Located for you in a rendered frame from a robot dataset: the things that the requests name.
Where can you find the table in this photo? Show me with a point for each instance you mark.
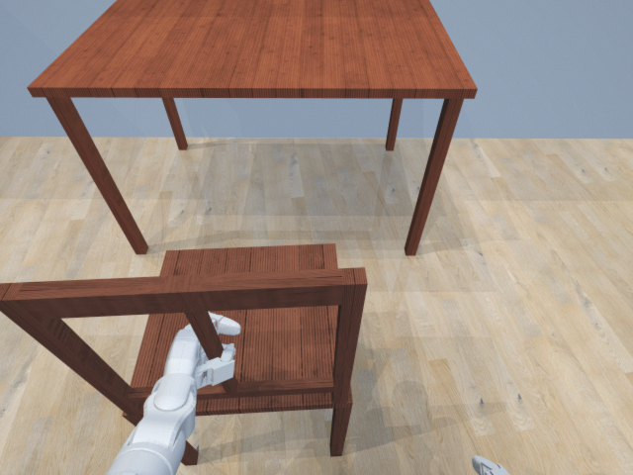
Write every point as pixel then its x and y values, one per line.
pixel 385 49

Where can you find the left robot forearm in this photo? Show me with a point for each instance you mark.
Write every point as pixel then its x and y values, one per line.
pixel 157 444

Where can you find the right robot hand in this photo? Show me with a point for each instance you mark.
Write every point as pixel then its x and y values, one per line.
pixel 485 467

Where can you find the chair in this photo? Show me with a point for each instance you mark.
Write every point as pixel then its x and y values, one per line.
pixel 299 314

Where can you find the left robot hand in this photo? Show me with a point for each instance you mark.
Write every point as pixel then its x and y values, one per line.
pixel 186 354

